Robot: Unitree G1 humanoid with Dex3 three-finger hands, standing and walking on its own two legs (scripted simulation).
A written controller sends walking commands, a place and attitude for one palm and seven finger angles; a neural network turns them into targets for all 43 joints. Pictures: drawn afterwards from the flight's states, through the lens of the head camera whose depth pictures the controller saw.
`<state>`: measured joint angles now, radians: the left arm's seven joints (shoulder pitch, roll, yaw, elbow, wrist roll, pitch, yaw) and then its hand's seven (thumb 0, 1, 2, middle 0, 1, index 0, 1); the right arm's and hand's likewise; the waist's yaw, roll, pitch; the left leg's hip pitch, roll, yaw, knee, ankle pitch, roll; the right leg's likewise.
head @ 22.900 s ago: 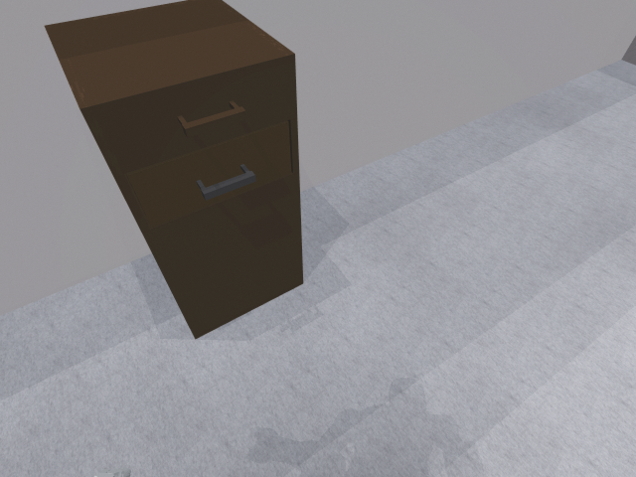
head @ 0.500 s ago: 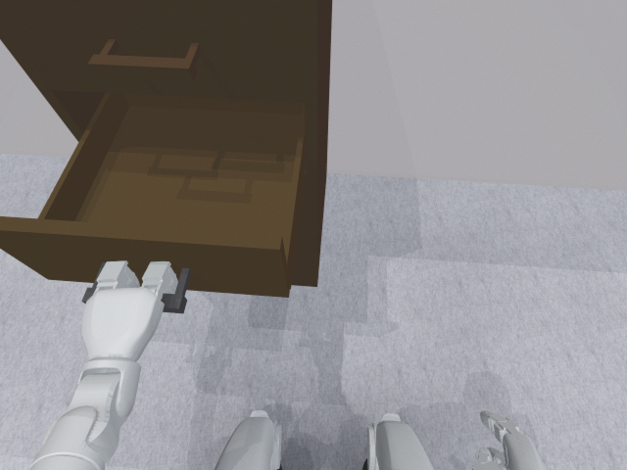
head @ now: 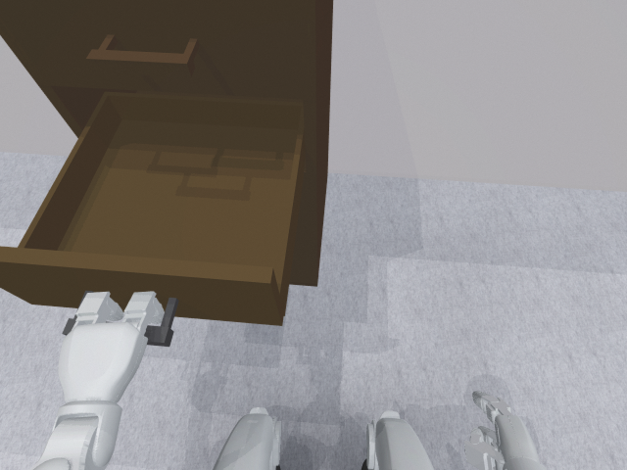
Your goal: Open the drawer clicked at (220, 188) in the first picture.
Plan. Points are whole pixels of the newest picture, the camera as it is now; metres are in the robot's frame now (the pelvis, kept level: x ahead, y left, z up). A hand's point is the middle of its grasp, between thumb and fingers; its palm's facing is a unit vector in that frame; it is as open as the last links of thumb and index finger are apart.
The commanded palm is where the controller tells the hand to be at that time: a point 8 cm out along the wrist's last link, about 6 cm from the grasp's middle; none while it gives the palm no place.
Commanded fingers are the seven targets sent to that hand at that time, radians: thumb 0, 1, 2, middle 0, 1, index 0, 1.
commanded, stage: pull the drawer open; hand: left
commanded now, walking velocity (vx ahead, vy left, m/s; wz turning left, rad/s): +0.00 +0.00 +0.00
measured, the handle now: (124, 317) +0.30 +0.27 -0.02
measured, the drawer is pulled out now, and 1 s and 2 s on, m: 0.30 0.30 0.29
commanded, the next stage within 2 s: open the thumb to release the handle in 0.38 s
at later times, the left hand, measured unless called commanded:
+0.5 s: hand (124, 364) +0.24 +0.26 -0.04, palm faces -0.02 -0.02 -1.00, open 5.3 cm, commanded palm +0.23 +0.26 +0.00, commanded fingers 0.00 0.76 0.84 -0.39 -1.34 -0.39 -1.34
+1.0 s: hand (121, 360) +0.25 +0.27 -0.04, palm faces -0.02 -0.03 -1.00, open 12.4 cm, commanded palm +0.22 +0.27 +0.00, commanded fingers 0.00 -0.50 0.30 -0.30 -1.20 -0.30 -1.20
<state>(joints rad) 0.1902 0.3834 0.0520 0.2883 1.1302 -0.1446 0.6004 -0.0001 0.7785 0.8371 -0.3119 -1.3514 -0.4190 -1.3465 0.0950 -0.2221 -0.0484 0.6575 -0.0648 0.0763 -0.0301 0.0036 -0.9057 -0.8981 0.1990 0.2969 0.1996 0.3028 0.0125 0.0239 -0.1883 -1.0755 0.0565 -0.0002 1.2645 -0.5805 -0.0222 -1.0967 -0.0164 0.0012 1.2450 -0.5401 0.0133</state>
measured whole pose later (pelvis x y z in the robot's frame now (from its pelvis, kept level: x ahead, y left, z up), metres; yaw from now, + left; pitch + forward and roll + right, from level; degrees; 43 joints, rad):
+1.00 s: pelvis +0.00 +0.00 +0.00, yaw +1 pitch +22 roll -1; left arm 0.18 0.40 0.07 0.28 1.12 -0.15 0.57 0.00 -0.27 0.40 -0.28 -1.23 -0.34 -1.22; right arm 0.11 -0.24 -0.05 0.66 -0.08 0.05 -0.05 0.00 -0.90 -0.90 0.20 0.30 0.20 0.30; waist 0.02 0.02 -0.19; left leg -1.09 0.05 -0.02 1.29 -0.59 -0.03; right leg -1.11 -0.02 -0.01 1.27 -0.55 0.01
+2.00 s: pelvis +0.01 +0.00 +0.03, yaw +1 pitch +17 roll -1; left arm 0.19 0.39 0.01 0.26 1.08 -0.07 0.52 0.00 -0.49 0.31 -0.32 -1.20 -0.35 -1.21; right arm 0.13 -0.22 -0.03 0.65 -0.06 0.05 -0.06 0.00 -0.90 -0.90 0.20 0.30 0.20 0.30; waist 0.01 0.03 -0.16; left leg -0.88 0.05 -0.01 1.10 -0.52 -0.02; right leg -0.89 -0.02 -0.01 1.07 -0.48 0.02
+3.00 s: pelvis +0.02 +0.01 +0.07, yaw +1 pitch +10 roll -1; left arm 0.21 0.42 0.02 0.12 1.02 -0.05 0.36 0.00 -0.49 0.31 -0.32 -1.20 -0.33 -1.20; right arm 0.14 -0.23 -0.03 0.63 -0.04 0.07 -0.06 0.01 -0.91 -0.90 0.20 0.30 0.20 0.30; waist 0.03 0.05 -0.10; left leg -0.60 0.04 0.00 0.86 -0.45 -0.02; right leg -0.61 -0.02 -0.01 0.84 -0.41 0.02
